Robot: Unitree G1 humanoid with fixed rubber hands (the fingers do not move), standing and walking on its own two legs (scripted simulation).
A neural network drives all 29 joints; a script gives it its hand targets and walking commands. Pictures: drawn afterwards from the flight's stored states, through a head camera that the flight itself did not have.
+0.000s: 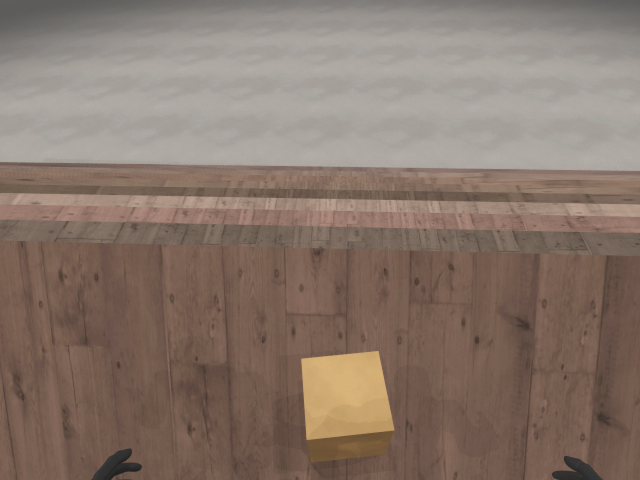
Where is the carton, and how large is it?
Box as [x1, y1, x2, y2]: [301, 351, 394, 462]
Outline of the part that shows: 378,351 301,359 306,438 311,462 382,454 384,452 394,430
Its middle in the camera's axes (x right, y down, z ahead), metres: +0.07 +0.48 +1.08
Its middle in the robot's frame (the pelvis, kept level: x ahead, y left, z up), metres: +0.40 -0.02 -0.66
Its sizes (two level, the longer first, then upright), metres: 0.210 0.200 0.250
